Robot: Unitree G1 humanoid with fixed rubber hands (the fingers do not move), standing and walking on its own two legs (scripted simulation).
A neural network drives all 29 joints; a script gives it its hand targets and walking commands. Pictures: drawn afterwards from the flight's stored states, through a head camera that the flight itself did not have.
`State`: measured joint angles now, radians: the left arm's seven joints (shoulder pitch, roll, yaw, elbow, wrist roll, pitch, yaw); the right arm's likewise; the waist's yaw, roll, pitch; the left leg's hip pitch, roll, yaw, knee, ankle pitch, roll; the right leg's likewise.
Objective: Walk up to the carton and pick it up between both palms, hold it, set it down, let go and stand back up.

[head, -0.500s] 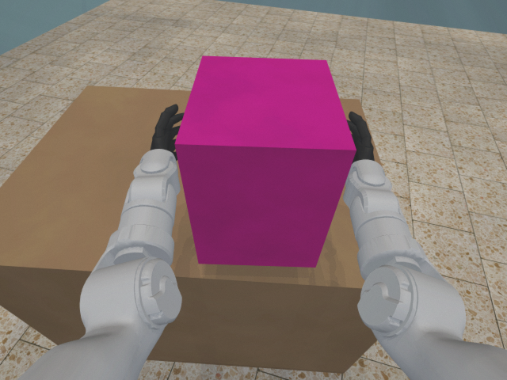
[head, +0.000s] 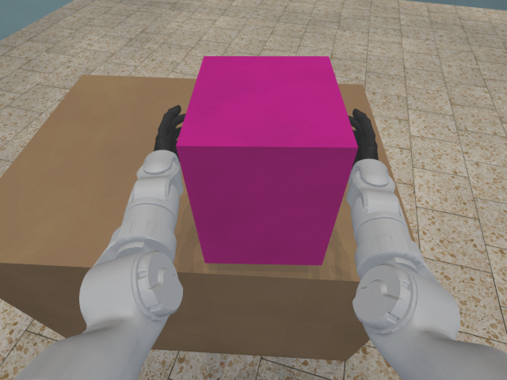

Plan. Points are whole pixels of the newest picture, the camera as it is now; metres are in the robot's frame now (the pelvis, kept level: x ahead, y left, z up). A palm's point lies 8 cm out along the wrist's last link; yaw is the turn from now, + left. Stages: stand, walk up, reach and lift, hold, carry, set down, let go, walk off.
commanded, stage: set down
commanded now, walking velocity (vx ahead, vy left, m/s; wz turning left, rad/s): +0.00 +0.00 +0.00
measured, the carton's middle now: (264, 163) +0.48 +0.00 +0.07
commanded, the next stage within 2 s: none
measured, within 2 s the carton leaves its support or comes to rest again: neither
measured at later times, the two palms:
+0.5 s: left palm (172, 160) +0.46 +0.16 +0.10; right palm (354, 166) +0.44 -0.15 +0.10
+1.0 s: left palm (171, 162) +0.46 +0.16 +0.10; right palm (353, 169) +0.44 -0.15 +0.10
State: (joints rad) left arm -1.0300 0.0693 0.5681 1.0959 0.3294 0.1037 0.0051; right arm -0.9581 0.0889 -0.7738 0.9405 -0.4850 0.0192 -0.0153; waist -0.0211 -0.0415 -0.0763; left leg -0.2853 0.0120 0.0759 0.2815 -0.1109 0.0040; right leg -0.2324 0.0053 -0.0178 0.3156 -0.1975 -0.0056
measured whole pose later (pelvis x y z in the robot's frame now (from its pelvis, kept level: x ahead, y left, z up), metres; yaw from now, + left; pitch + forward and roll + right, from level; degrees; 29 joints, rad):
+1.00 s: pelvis +0.00 +0.00 +0.00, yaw -1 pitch +12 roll +0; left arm -1.05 0.04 0.65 1.11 0.41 -0.01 -0.01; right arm -0.95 0.11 -0.84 0.89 -0.58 -0.07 0.02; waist 0.01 -0.04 -0.07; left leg -0.38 0.02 0.09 0.27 -0.09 0.01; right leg -0.34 0.01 -0.01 0.31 -0.18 0.00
